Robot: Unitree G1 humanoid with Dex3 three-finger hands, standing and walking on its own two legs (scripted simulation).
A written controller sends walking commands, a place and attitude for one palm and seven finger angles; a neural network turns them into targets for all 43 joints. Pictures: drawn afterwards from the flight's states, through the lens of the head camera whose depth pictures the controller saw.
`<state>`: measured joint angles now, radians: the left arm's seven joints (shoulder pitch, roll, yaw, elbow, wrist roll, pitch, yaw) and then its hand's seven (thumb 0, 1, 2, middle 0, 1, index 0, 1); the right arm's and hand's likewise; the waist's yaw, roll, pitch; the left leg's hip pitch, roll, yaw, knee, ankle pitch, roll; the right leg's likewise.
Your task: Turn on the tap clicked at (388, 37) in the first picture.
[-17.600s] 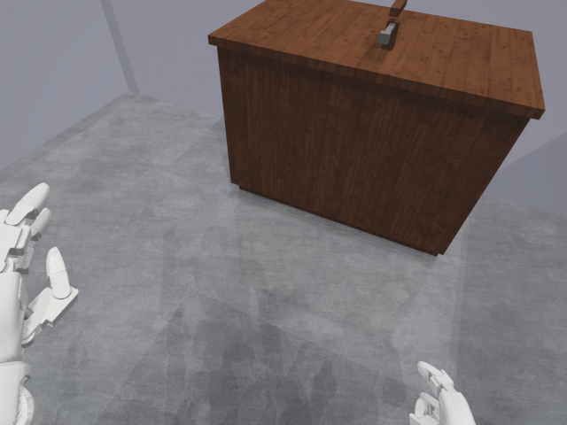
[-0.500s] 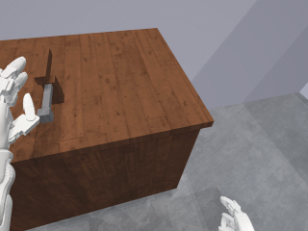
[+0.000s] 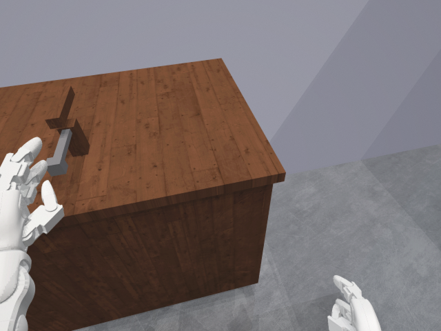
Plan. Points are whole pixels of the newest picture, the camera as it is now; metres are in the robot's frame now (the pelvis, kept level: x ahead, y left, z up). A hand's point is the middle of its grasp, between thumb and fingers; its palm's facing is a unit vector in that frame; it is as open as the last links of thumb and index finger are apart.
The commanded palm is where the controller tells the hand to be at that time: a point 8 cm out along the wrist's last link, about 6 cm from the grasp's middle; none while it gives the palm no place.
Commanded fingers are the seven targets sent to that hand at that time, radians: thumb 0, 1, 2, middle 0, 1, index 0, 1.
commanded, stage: turn the palm inward beside the body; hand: left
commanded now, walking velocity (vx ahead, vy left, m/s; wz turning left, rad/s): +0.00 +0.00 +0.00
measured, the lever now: (56, 166) +0.35 +0.38 +0.12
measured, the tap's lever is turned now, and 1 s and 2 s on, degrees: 0 0 0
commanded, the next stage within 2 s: reach beside the lever's end, fingers flat in 1.60 s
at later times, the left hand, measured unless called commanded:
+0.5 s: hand (60, 216) +0.21 +0.26 +0.17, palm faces +0.46 -0.86 -0.22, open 7.4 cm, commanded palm +0.16 +0.30 +0.18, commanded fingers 0.00 0.90 0.90 -0.20 -0.30 -0.20 -0.30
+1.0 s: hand (56, 233) +0.19 +0.26 +0.17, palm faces +0.50 -0.86 -0.15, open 7.4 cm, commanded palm +0.13 +0.29 +0.18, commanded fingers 0.00 0.90 0.90 -0.20 -0.30 -0.20 -0.30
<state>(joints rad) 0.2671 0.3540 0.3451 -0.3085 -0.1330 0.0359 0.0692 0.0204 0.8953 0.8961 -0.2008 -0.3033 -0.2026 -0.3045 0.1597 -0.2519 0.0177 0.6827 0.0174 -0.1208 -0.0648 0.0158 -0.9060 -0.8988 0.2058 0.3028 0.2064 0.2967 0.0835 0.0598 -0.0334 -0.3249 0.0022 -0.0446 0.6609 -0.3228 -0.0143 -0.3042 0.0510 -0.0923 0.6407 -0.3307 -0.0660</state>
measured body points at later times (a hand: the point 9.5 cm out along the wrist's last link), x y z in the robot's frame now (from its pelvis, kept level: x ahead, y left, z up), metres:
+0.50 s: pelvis +0.02 +0.02 +0.00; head +0.00 -0.01 +0.45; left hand +0.18 +0.30 +0.18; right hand +0.21 -0.20 -0.08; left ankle +0.02 +0.13 -0.72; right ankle +0.01 -0.06 -0.72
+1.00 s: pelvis +0.00 +0.02 +0.00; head -0.02 +0.00 +0.45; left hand +0.16 +0.30 +0.17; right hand +0.21 -0.18 -0.07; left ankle +0.02 +0.13 -0.72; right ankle +0.01 -0.06 -0.72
